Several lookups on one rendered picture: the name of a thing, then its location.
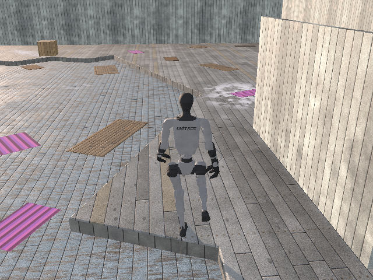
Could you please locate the left robot upper arm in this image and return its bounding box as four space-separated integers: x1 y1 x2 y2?
160 118 174 150

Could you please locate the robot left foot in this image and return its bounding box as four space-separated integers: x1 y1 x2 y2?
179 222 188 237

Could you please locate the robot left forearm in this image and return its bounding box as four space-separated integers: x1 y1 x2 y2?
157 141 166 158

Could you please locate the robot left thigh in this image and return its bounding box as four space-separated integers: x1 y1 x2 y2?
167 162 184 200

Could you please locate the robot right hand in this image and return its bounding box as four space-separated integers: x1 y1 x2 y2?
206 165 220 179

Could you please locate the robot right forearm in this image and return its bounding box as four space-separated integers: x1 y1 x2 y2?
207 142 219 167

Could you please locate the right robot upper arm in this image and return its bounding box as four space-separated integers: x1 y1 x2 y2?
198 118 213 151

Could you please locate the robot left hand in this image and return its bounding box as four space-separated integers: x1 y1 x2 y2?
157 154 170 163

